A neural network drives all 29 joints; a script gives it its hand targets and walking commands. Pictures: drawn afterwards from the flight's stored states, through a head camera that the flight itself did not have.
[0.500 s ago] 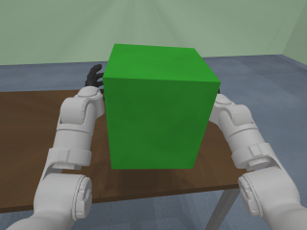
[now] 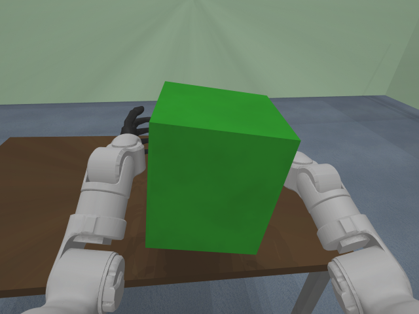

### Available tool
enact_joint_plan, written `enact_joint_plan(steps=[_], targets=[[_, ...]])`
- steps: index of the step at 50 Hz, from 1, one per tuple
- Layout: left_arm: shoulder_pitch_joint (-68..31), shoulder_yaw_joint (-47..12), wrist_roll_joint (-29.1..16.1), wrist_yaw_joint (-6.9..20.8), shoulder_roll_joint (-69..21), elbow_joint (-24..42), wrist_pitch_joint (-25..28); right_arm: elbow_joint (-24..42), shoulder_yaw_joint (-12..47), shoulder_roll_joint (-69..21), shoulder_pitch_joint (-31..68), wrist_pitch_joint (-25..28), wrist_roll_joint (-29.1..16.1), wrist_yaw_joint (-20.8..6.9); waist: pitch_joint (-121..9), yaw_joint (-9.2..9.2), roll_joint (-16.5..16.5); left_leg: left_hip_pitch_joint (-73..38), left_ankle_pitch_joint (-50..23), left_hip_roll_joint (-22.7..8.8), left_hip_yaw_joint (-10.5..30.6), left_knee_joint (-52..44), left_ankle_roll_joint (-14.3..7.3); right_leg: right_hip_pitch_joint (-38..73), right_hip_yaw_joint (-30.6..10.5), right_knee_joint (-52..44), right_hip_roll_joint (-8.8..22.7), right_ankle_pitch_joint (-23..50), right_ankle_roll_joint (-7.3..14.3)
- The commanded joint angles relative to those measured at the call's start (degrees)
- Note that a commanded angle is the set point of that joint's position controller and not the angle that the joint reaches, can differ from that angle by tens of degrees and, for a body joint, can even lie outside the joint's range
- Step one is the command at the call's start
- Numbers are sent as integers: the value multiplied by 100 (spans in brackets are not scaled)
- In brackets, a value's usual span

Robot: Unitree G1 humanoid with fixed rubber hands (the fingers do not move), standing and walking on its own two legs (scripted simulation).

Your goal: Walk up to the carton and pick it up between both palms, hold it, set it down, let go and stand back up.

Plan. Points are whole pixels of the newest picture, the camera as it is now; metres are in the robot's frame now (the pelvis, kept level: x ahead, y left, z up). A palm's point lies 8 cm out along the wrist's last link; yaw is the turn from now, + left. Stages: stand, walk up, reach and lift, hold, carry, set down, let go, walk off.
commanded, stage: hold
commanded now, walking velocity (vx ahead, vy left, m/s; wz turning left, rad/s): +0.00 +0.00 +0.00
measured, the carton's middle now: (209, 166) +0.34 +0.02 +0.20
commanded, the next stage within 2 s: none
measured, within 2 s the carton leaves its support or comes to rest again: neither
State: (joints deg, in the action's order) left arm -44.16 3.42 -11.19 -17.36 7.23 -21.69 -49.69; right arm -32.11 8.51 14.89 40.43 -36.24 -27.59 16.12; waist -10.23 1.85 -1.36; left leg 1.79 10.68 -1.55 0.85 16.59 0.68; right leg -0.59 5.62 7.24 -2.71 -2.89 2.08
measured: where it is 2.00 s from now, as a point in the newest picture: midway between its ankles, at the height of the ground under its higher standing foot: outside the picture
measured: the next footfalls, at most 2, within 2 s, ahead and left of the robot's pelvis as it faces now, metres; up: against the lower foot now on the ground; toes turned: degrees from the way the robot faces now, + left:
none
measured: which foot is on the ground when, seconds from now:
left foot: down 0.00-1.00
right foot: down 0.00-1.00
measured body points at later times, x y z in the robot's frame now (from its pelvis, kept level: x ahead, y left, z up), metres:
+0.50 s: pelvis -0.01 +0.01 +0.00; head -0.11 +0.03 +0.44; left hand +0.35 +0.17 +0.23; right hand +0.36 -0.13 +0.17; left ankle -0.01 +0.12 -0.75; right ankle +0.02 -0.09 -0.75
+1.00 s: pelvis +0.01 +0.00 +0.00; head -0.12 +0.02 +0.43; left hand +0.34 +0.18 +0.23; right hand +0.35 -0.12 +0.17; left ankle -0.01 +0.12 -0.75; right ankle +0.02 -0.09 -0.75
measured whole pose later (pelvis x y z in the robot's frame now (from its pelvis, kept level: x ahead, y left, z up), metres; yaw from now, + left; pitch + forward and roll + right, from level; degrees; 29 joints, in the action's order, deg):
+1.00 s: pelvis +0.01 +0.00 +0.00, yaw +1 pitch -5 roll -2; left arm -37.7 0.2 -9.9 -16.8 5.8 -18.1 -48.6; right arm -28.5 8.5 13.3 30.2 -38.8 -25.2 13.2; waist -13.0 2.9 -2.4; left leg 0.2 11.8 -1.6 1.7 17.4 0.6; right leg 2.3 6.3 5.8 -2.9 -3.1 2.1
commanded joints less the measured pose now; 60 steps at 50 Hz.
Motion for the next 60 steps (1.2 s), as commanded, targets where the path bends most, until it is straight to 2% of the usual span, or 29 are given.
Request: enact_joint_plan(steps=[1, 8, 16, 30, 38, 48, 60], targets=[[-4227, -760, -549, 343, -1082, 1435, 578, 1662, 26, -770, 4444, 398, -326, -440, -1905, -39, 158, -161, -2400, -96, -8, 92, 114, 776, -400, 14, 387, 113, -521], [-4285, -874, -586, 282, -1089, 1034, 704, 1287, -132, -658, 4436, 500, -231, -586, -1753, -64, 351, 18, -1954, -158, 17, 58, 138, 553, -390, 7, 396, -497, -477], [-4066, -916, -583, 263, -1130, 832, 854, 1149, -179, -593, 4277, 642, -174, -724, -1687, -66, 339, 69, -1791, -241, 94, 8, 166, 577, -367, 39, 384, -583, -435], [-3498, -938, -437, 292, -1437, 1418, 747, 2109, 56, -939, 3935, 514, -222, -852, -1897, 114, 76, -112, -2404, -260, 161, 46, 137, 908, -447, -54, 372, -56, -369], [-3086, -975, -419, 386, -1461, 1751, 551, 2585, 151, -969, 3589, 352, -281, -774, -1955, 109, 15, -134, -2737, -197, 162, 107, 104, 1170, -526, -60, 401, 411, -398], [-2929, -1064, -407, 500, -1315, 1580, 453, 2336, 56, -859, 3336, 305, -214, -768, -1541, -1, 148, 94, -2408, -143, 154, 67, 139, 1038, -577, -136, 496, 176, -411], [-3089, -1157, -468, 442, -1322, 1447, 572, 2300, 1, -882, 3538, 346, -136, -881, -1587, 18, 270, 261, -2066, -208, 205, 30, 138, 920, -513, -59, 472, -179, -406]])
